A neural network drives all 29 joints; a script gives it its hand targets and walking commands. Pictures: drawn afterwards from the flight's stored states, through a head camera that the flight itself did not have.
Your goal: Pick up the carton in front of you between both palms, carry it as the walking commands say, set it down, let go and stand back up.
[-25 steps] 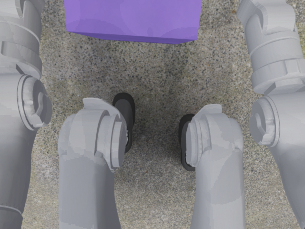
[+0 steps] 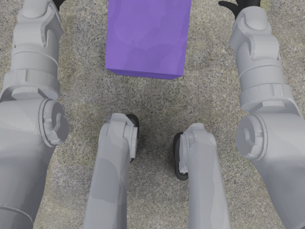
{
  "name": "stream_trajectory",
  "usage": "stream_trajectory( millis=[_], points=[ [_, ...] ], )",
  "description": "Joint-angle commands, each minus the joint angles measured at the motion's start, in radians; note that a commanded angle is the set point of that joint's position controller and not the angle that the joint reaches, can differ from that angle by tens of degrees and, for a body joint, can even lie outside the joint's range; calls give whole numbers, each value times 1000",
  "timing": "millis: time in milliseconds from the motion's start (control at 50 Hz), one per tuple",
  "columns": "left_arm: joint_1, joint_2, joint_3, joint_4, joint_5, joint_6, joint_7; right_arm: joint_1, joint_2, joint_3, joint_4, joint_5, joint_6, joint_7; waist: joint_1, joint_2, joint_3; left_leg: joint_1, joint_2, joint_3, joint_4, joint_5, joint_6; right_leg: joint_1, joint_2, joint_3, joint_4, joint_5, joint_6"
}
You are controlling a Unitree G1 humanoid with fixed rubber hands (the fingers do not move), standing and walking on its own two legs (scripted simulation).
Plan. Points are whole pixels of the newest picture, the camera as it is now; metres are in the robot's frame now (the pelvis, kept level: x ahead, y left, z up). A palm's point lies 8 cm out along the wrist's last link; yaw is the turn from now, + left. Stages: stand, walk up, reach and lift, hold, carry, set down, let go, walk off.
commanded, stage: set down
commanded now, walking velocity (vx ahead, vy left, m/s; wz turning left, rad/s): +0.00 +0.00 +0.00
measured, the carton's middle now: (147, 44) +0.52 +0.09 -0.35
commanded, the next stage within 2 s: let go in 0.48 s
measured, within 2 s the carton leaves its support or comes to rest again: neither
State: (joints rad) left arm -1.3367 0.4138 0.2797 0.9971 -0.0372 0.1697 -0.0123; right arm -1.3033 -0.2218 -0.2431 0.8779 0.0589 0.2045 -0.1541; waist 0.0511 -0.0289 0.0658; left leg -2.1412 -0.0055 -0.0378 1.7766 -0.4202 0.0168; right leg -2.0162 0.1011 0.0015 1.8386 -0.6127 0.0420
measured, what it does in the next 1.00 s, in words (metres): rises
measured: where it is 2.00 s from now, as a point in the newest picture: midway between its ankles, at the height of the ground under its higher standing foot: (155, 155)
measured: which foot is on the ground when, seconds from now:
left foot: down 0.00-1.00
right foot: down 0.00-1.00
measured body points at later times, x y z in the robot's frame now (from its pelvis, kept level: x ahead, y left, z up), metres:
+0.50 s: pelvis +0.02 +0.01 +0.14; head +0.34 +0.05 +0.46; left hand +0.54 +0.29 +0.04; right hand +0.57 -0.11 +0.04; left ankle +0.13 +0.11 -0.44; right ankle +0.08 -0.12 -0.44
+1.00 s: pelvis +0.08 +0.01 +0.25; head +0.29 +0.05 +0.65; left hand +0.40 +0.29 +0.14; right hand +0.45 -0.16 +0.14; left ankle +0.13 +0.11 -0.44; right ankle +0.08 -0.12 -0.44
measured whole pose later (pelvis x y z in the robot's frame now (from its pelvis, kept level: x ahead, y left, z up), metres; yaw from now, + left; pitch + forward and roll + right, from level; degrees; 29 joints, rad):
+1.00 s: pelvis +0.08 +0.01 +0.25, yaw +4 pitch +31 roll -2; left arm -0.39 0.23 0.20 0.62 0.05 0.06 -0.08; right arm -0.38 -0.14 -0.17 0.60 -0.05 0.06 0.00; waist 0.02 -0.02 -0.07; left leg -1.07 -0.03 -0.03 0.75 -0.22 0.03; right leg -0.97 0.04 0.06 0.77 -0.35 0.02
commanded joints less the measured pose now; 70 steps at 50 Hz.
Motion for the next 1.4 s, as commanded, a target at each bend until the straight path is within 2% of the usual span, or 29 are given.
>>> stream_trajectory(
  millis=[0,140,280,520,600,660,780,940,1020,1160,1240,1300,1380],
  points=[
    [-237,153,17,-160,3,-1,-5,-235,-103,4,-166,5,-5,0,35,62,-1204,1024,-35,58,-157,366,-26,293,35,-101,-256,200,15],
    [-188,138,14,-226,-2,26,-25,-168,-103,-3,-222,3,14,10,17,78,-1239,1188,-41,52,-278,459,-29,356,36,-98,-388,255,19],
    [-129,104,32,-203,23,16,-38,-98,-81,-28,-196,-21,-2,31,6,85,-1163,1274,-38,39,-423,481,-32,407,24,-81,-538,277,24],
    [-11,57,81,-174,108,-27,-57,19,-40,-56,-180,-88,-35,64,1,54,-1086,1419,-31,22,-663,512,-24,609,-2,-51,-788,343,31],
    [142,38,75,-226,161,-23,-63,174,-30,-49,-228,-138,-34,71,-2,59,-1147,1572,-29,19,-730,595,-22,716,-2,-55,-862,411,26],
    [296,12,51,-312,171,-27,-65,324,-21,-23,-294,-155,-40,81,-2,66,-1144,1690,-26,12,-782,653,-22,788,-5,-55,-919,451,20],
    [528,-35,-8,-458,126,-69,-67,551,-13,25,-391,-131,-94,111,-9,88,-1000,1836,-10,-22,-884,711,-16,860,-18,-32,-1029,478,7],
    [895,-102,-69,-467,81,-131,-63,892,-10,59,-358,-109,-165,153,-26,81,-816,1937,10,-48,-993,752,-15,996,-36,-6,-1147,484,-6],
    [1057,-115,-91,-494,72,-161,-57,1040,-19,79,-370,-100,-194,166,-30,70,-716,1969,8,-41,-1056,718,-17,1128,-42,7,-1205,496,-11],
    [1309,-114,-136,-573,51,-192,-50,1250,-30,126,-445,-81,-226,187,-34,36,-499,1988,-11,-3,-1194,554,-23,1443,-61,22,-1324,519,-17],
    [1438,-117,-167,-614,37,-197,-47,1365,-42,148,-478,-72,-231,197,-37,21,-375,2056,-22,13,-1276,505,-27,1579,-68,27,-1399,539,-20],
    [1496,-116,-188,-637,32,-187,-47,1432,-52,160,-497,-65,-224,202,-45,4,-267,2115,-29,24,-1327,475,-29,1642,-73,31,-1459,532,-23],
    [1525,-108,-202,-660,36,-154,-52,1471,-54,176,-515,-58,-196,208,-51,-16,-120,2189,-44,39,-1351,402,-32,1625,-97,38,-1523,439,-34]
  ],
)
